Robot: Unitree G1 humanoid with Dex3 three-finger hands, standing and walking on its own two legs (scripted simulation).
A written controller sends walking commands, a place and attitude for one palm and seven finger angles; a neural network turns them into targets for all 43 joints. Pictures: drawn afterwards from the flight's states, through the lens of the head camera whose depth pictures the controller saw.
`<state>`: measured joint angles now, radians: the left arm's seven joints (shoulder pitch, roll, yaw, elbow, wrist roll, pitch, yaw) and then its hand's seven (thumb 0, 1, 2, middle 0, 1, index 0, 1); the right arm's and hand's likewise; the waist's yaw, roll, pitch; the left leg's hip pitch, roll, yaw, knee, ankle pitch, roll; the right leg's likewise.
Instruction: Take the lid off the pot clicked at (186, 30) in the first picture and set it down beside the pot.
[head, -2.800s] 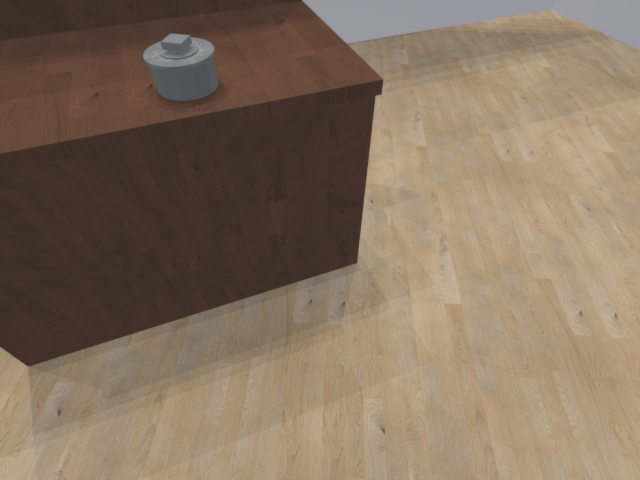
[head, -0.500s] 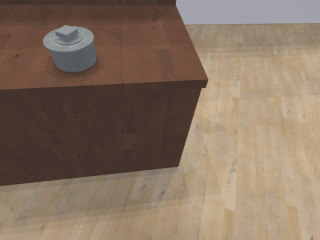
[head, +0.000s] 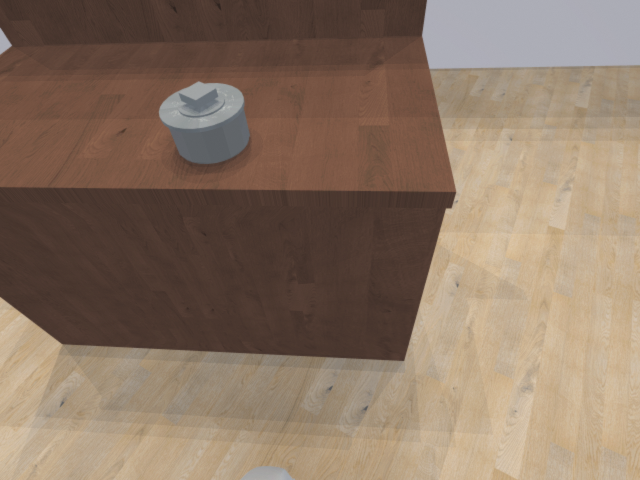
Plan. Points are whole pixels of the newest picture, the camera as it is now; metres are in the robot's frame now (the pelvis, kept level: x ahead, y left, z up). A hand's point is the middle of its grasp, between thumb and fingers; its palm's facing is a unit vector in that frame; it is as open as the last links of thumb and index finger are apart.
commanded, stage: take the last steps up to it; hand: left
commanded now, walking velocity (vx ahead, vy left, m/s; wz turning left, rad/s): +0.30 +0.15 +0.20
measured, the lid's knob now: (198, 94) +0.71 +0.28 +0.12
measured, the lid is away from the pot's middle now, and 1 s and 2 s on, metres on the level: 0.00 0.00 0.00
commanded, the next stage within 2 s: come to a stop and stand still in 0.64 s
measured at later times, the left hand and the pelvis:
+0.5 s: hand out of the picture +0.00 +0.29 -0.19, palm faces +0.17 -0.97 -0.19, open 7.4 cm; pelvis +0.09 +0.11 -0.01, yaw +4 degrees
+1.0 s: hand (164, 373) +0.30 +0.31 -0.18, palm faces +0.03 -0.98 -0.20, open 7.4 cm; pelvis +0.21 +0.14 -0.01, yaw +3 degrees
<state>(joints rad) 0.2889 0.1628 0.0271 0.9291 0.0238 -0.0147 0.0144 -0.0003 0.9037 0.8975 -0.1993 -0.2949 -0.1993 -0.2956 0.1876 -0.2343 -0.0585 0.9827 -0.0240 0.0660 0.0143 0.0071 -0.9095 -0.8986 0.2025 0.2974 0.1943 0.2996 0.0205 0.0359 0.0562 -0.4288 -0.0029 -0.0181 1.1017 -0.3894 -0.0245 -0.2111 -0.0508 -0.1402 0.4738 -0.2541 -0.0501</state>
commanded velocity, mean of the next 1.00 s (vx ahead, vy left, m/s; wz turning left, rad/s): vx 0.08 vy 0.05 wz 0.01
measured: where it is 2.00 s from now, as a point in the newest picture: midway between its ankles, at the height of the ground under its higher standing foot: outside the picture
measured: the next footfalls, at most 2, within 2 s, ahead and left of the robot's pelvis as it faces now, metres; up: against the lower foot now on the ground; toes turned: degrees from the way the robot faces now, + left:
left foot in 0.40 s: +0.11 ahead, +0.20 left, +0.00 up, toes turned +11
right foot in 0.84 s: +0.32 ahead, +0.05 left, +0.00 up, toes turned -1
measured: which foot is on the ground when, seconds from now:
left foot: up 0.00-0.38, down 0.40-0.86, up 0.88-1.00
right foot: down 0.00-0.40, up 0.42-0.82, down 0.84-1.00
